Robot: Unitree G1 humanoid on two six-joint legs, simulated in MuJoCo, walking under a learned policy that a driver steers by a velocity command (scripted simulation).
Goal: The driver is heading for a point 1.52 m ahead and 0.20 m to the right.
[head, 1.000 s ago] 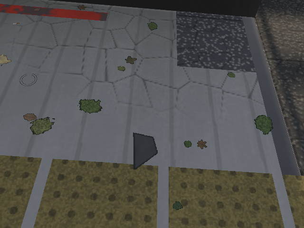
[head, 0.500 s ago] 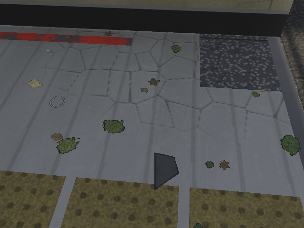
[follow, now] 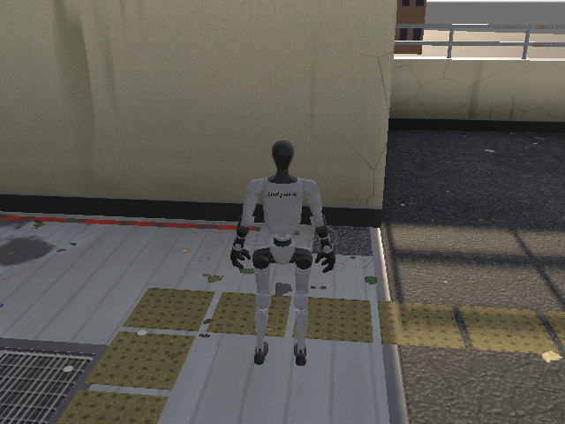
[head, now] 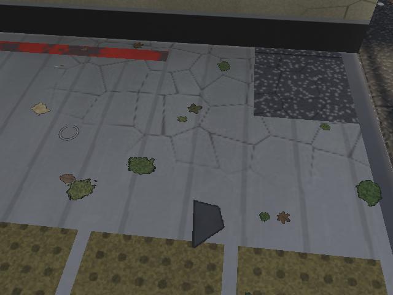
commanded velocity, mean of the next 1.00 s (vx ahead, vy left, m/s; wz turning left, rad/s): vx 0.11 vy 0.00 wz -0.14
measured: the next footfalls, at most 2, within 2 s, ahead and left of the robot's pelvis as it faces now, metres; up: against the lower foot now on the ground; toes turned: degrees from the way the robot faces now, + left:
right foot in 0.62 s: +0.20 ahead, -0.08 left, +0.00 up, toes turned -2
left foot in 0.94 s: +0.17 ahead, +0.18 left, +0.00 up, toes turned -12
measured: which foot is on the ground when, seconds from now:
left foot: down 0.00-0.72, up 0.74-0.92, down 0.94-1.00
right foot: down 0.00-0.28, up 0.30-0.60, down 0.62-0.94, up 0.96-1.00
